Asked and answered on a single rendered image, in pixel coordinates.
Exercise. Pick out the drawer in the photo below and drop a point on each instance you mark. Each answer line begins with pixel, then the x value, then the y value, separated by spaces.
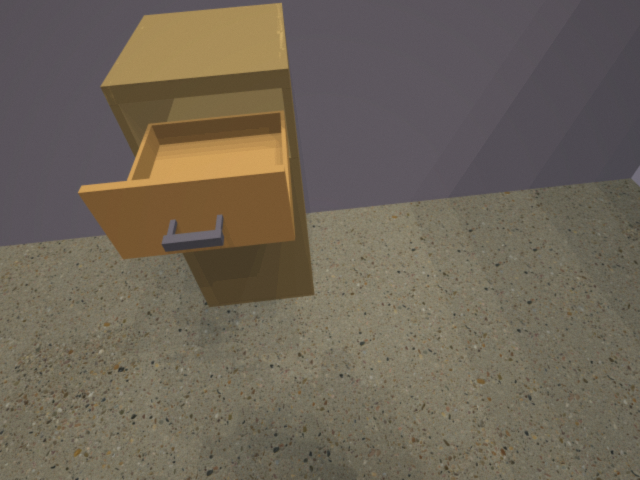
pixel 194 170

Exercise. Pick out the cabinet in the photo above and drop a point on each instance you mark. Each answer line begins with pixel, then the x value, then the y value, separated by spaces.
pixel 213 63

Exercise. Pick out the handle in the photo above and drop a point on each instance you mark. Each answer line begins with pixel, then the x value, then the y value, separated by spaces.
pixel 193 240

